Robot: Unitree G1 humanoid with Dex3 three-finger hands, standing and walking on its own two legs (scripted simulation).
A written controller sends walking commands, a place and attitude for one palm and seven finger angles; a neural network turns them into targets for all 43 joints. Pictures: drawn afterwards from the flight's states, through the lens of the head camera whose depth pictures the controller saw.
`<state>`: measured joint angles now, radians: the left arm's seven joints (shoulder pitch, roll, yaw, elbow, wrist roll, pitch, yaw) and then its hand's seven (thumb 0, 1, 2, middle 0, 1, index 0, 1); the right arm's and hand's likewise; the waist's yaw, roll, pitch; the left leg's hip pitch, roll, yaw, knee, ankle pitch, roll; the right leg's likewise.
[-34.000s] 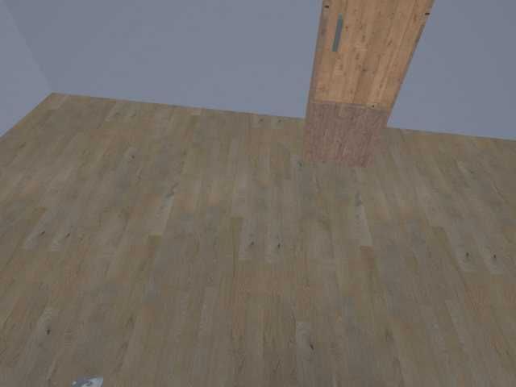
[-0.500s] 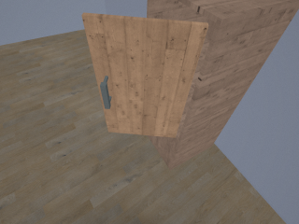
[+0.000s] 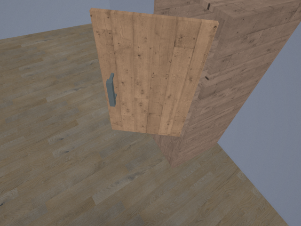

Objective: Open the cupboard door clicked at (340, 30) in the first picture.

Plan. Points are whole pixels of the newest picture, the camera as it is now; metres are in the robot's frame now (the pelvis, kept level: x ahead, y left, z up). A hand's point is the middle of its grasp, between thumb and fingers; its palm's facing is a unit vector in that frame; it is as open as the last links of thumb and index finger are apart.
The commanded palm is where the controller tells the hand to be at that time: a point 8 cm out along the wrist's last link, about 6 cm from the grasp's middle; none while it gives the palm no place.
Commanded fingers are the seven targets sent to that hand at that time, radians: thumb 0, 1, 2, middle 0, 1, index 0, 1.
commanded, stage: come to a stop and stand still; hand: left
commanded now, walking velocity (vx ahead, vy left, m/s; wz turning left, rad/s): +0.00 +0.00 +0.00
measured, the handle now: (112, 90) +0.57 +0.19 -0.02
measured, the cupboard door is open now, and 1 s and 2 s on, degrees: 56 56 56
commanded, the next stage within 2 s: look again from close up in 0.58 s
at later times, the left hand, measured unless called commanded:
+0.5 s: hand out of the picture -0.01 +0.17 -0.17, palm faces +0.00 -0.98 -0.20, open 7.4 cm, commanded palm none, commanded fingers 0.00 0.90 0.90 -0.20 -0.30 -0.20 -0.30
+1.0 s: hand out of the picture -0.03 +0.17 -0.17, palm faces +0.01 -0.98 -0.18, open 7.4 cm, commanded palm none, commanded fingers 0.00 0.90 0.90 -0.20 -0.30 -0.20 -0.30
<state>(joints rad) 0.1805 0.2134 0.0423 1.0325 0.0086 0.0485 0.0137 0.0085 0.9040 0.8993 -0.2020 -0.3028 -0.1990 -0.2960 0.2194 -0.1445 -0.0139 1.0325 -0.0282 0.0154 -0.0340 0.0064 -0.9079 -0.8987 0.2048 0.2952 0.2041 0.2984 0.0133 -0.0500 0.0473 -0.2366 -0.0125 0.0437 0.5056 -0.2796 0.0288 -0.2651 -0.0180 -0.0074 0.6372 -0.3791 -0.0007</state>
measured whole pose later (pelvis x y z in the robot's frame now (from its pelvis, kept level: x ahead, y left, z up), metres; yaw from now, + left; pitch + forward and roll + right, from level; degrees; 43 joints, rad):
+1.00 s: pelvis -0.04 +0.00 +0.00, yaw +0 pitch -2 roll +0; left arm 0.30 0.18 -0.01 1.09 0.01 -0.01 0.02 0.01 0.90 0.90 -0.20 -0.30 -0.20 -0.30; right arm 0.26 -0.16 0.00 1.11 -0.02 -0.02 -0.01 0.01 -0.91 -0.90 0.20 0.30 0.20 0.30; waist 0.00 -0.03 0.02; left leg -0.23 0.00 0.04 0.45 -0.20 0.01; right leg -0.19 0.00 0.00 0.47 -0.25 0.00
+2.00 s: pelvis +0.00 +0.01 +0.00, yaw -3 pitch -1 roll +0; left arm 0.22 0.18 0.02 1.02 0.02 0.00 0.05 0.01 0.92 0.90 -0.20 -0.30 -0.20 -0.30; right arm 0.26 -0.14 -0.02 1.08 -0.01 0.00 -0.04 0.02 -0.92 -0.90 0.21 0.30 0.20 0.30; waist -0.02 -0.01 0.05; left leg -0.22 0.01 0.09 0.53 -0.30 0.03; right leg -0.24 -0.01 -0.03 0.53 -0.28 0.00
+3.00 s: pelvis +0.01 -0.02 +0.00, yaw -2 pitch -1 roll +1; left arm 0.26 0.18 -0.01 1.10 0.01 -0.03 0.02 0.01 0.91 0.90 -0.20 -0.30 -0.20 -0.30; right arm 0.25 -0.16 0.01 1.13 -0.02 -0.03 -0.03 0.01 -0.92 -0.90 0.20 0.30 0.20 0.30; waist 0.00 -0.02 0.03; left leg -0.16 0.02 0.07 0.44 -0.27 -0.01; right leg -0.18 0.01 -0.06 0.47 -0.28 -0.04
